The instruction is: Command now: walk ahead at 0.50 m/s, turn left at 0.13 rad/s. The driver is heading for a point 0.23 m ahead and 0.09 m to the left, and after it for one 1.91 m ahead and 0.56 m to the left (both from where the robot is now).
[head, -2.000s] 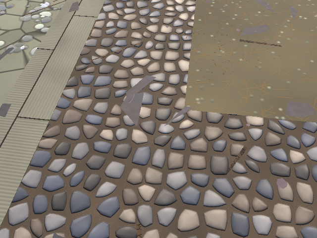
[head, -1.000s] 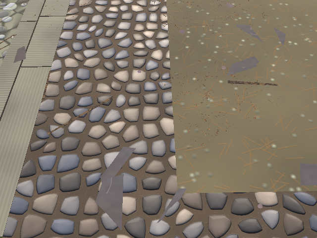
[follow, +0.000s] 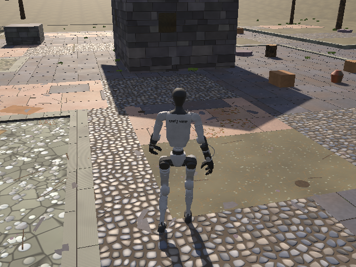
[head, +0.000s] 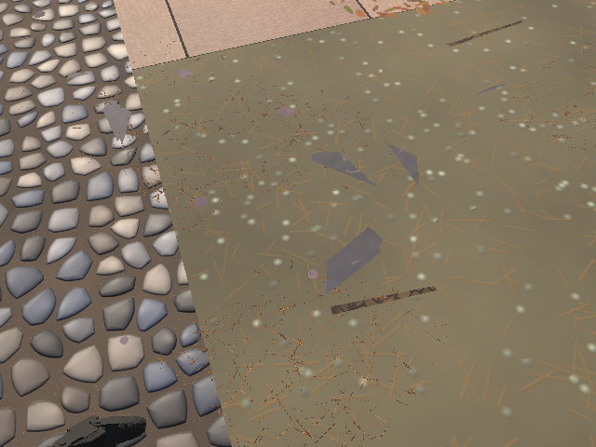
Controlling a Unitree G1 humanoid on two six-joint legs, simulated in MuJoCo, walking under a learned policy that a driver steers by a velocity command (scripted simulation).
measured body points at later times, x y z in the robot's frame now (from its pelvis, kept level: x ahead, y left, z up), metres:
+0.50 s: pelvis +0.27 +0.05 -0.01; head +0.30 +0.07 +0.43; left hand +0.22 +0.34 -0.14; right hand +0.53 -0.13 -0.10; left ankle +0.35 +0.16 -0.73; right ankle +0.09 -0.10 -0.70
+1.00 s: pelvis +0.55 +0.11 +0.00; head +0.57 +0.12 +0.44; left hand +0.63 +0.43 -0.08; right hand +0.72 -0.12 -0.12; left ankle +0.36 +0.16 -0.71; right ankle +0.69 +0.07 -0.73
